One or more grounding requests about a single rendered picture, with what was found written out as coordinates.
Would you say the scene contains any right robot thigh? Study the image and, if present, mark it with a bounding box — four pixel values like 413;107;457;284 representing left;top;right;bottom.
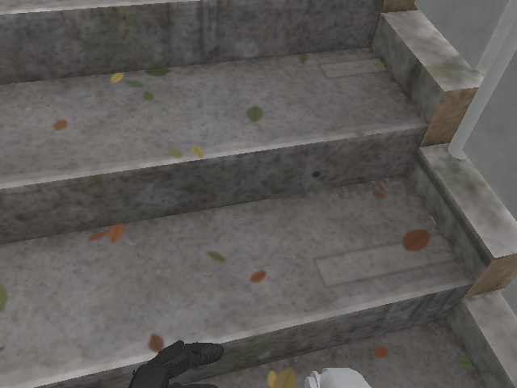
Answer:
304;368;371;388

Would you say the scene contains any left robot hand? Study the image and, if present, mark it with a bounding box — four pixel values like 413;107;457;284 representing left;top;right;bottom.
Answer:
128;340;224;388

